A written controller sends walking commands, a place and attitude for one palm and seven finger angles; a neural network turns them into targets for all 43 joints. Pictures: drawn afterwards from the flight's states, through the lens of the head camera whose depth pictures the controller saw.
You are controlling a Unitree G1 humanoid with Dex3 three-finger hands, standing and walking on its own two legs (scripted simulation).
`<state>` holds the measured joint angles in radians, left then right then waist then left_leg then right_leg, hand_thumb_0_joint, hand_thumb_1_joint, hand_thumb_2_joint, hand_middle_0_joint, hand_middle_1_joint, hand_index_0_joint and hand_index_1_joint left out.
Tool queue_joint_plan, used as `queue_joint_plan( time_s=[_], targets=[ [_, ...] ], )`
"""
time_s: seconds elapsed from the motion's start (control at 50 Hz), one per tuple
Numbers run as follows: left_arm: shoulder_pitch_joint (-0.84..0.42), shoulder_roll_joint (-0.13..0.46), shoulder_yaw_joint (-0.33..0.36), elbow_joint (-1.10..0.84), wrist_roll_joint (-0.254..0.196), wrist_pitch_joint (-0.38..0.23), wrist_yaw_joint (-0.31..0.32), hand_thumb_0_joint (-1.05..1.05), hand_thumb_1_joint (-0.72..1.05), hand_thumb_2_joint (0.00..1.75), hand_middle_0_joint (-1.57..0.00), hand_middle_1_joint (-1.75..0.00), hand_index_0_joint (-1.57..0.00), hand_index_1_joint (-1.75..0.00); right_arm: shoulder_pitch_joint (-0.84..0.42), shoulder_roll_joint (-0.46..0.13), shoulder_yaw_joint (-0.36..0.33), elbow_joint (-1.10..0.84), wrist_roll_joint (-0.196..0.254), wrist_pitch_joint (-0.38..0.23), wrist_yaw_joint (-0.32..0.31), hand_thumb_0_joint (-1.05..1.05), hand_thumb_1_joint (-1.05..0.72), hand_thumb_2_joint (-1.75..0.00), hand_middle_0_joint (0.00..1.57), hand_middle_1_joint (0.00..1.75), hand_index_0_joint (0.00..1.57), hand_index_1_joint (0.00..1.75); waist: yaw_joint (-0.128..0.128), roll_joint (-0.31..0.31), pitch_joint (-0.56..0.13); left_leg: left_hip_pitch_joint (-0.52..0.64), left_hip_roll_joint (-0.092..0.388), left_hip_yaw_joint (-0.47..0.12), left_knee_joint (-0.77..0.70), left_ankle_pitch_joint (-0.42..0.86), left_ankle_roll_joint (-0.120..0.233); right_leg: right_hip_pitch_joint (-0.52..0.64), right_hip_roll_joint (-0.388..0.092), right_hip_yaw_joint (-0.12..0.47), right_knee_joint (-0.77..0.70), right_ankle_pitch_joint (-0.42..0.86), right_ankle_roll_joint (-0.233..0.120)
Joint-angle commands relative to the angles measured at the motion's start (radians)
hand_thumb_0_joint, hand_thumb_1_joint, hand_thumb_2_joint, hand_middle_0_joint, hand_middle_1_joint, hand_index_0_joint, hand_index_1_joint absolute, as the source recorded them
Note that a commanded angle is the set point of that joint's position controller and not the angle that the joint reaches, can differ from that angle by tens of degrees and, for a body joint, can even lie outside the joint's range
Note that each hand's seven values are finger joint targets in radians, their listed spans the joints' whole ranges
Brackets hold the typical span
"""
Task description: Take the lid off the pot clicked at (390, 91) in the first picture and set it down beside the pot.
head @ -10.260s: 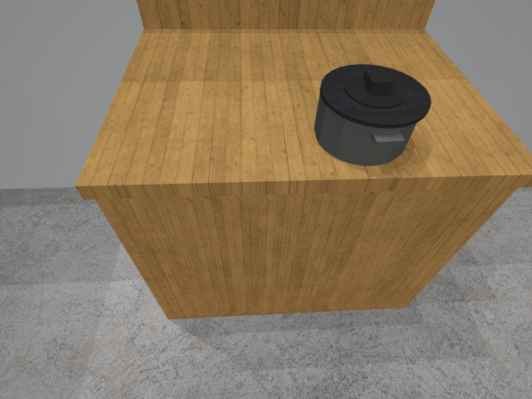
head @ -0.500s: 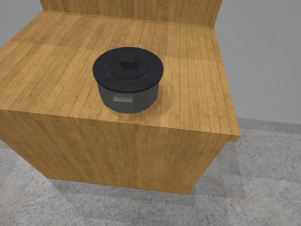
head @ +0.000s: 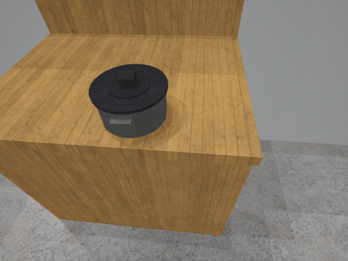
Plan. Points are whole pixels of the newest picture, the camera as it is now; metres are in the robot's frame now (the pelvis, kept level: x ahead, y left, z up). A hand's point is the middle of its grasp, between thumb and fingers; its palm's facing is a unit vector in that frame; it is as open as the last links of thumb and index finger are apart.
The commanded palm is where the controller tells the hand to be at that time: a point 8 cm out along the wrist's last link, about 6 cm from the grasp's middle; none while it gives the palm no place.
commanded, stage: come to a stop and stand still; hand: left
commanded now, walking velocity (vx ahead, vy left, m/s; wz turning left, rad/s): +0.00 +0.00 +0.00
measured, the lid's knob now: (127, 77) +0.51 +0.15 +0.16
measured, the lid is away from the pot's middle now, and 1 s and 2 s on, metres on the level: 0.00 0.00 0.00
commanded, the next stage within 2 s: look again from close up in 0.16 s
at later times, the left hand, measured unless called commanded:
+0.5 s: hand out of the picture +0.01 +0.19 -0.17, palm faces +0.05 -0.97 -0.22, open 7.4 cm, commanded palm none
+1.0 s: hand out of the picture +0.00 +0.19 -0.17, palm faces +0.05 -0.98 -0.20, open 7.4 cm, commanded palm none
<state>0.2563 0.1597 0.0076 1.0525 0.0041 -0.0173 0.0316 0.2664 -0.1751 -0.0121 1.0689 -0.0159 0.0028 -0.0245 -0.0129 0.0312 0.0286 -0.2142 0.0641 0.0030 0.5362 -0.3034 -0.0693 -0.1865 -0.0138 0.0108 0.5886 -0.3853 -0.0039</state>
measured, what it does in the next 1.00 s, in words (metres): stands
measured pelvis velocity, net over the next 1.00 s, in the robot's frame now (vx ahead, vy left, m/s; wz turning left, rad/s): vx -0.01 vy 0.01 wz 0.01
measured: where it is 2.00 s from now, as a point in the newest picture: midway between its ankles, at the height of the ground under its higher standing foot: outside the picture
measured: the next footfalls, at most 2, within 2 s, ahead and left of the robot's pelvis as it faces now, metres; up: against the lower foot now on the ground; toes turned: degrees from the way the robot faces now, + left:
left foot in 1.88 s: +0.11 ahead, +0.16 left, +0.00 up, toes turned +0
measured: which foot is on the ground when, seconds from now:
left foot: down 0.00-1.00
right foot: down 0.00-1.00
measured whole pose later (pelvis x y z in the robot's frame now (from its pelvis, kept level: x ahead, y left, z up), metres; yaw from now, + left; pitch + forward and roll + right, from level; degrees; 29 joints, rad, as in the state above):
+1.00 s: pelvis -0.01 +0.01 +0.01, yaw +0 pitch -1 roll +1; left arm 0.26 0.17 0.02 1.08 0.01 -0.01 0.02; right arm 0.25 -0.15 -0.01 1.12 -0.01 -0.01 -0.03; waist 0.00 -0.01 0.06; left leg -0.19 0.05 0.00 0.47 -0.25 -0.05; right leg -0.16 -0.03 0.01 0.50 -0.32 0.01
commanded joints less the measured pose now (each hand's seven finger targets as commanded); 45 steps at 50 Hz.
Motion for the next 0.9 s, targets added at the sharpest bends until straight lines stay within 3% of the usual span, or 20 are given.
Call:
queue_joint_plan(
  time_s=[0.0,0.04,0.1,0.26,0.32,0.36,0.62,0.88],
  targets=[
    [0.057,0.157,0.034,-0.035,0.005,-0.014,0.013,0.0,0.9,0.9,-0.2,-0.3,-0.2,-0.3,0.032,-0.07,-0.018,-0.022,0.005,-0.021,-0.003,0.0,-0.9,-0.9,0.2,0.3,0.2,0.3,0.007,-0.078,0.012,0.024,0.007,0.013,-0.041,0.234,0.056,-0.033,-0.091,0.067,-0.141,0.416,-0.039],
    [0.052,0.16,0.037,-0.037,0.003,-0.012,0.011,0.0,0.9,0.9,-0.2,-0.3,-0.2,-0.3,0.028,-0.08,-0.02,-0.022,0.005,-0.022,-0.005,0.0,-0.9,-0.9,0.2,0.3,0.2,0.3,0.008,-0.048,0.0,0.039,0.013,0.008,-0.047,0.268,0.056,-0.025,-0.082,0.054,-0.132,0.417,-0.037],
    [0.06,0.16,0.037,-0.032,0.005,-0.013,0.012,0.0,0.9,0.9,-0.2,-0.3,-0.2,-0.3,0.021,-0.076,-0.017,-0.014,0.006,-0.021,-0.005,0.0,-0.9,-0.9,0.2,0.3,0.2,0.3,0.01,-0.061,0.008,0.039,0.015,0.011,-0.053,0.267,0.053,-0.017,-0.088,0.053,-0.139,0.435,-0.036],
    [0.06,0.158,0.037,-0.024,0.006,-0.008,0.009,0.0,0.9,0.9,-0.2,-0.3,-0.2,-0.3,0.01,-0.083,-0.018,-0.004,0.006,-0.023,-0.007,0.0,-0.9,-0.9,0.2,0.3,0.2,0.3,0.014,-0.006,0.014,0.054,0.023,-0.005,-0.07,0.301,0.058,-0.027,-0.075,0.048,-0.147,0.366,-0.032],
    [0.066,0.156,0.036,-0.019,0.003,-0.008,0.007,0.0,0.9,0.9,-0.2,-0.3,-0.2,-0.3,0.009,-0.078,-0.018,-0.007,0.006,-0.023,-0.009,0.0,-0.9,-0.9,0.2,0.3,0.2,0.3,0.016,-0.04,0.0,0.068,0.027,-0.009,-0.082,0.301,0.06,-0.018,-0.072,0.041,-0.149,0.374,-0.032],
    [0.062,0.153,0.036,-0.02,0.005,-0.007,0.007,0.0,0.9,0.9,-0.2,-0.3,-0.2,-0.3,0.005,-0.079,-0.018,-0.002,0.006,-0.022,-0.007,0.0,-0.9,-0.9,0.2,0.3,0.2,0.3,0.017,-0.022,0.023,0.05,0.023,-0.009,-0.083,0.279,0.058,-0.03,-0.077,0.044,-0.158,0.343,-0.03],
    [0.065,0.149,0.035,-0.016,0.003,-0.006,0.003,0.0,0.9,0.9,-0.2,-0.3,-0.2,-0.3,0.015,-0.071,-0.015,0.01,0.006,-0.025,-0.006,0.0,-0.9,-0.9,0.2,0.3,0.2,0.3,0.024,-0.042,0.02,0.049,0.024,-0.025,-0.114,0.272,0.064,-0.022,-0.075,0.029,-0.173,0.292,-0.024],
    [0.06,0.133,0.033,-0.011,0.005,-0.006,0.004,0.0,0.9,0.9,-0.2,-0.3,-0.2,-0.3,0.032,-0.062,-0.017,0.02,0.006,-0.026,-0.007,0.0,-0.9,-0.9,0.2,0.3,0.2,0.3,0.017,-0.024,0.024,0.046,0.021,-0.028,-0.12,0.266,0.063,-0.033,-0.077,0.033,-0.175,0.282,-0.025]
  ],
)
